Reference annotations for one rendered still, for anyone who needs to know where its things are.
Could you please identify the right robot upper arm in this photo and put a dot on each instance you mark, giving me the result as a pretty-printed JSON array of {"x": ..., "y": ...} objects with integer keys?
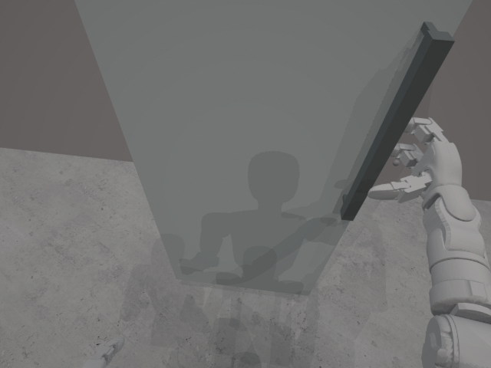
[{"x": 456, "y": 342}]

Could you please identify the right robot forearm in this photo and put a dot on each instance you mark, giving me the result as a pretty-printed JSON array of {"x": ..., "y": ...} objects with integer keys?
[{"x": 458, "y": 264}]

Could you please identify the robot right hand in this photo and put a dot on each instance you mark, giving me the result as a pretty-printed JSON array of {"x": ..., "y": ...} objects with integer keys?
[{"x": 441, "y": 163}]

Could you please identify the fridge door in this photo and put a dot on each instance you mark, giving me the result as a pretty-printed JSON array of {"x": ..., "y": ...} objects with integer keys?
[{"x": 248, "y": 120}]

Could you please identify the handle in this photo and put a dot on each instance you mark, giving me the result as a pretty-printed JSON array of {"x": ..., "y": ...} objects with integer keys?
[{"x": 430, "y": 55}]

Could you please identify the robot left hand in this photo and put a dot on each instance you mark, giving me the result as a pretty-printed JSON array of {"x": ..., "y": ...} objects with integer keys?
[{"x": 104, "y": 354}]

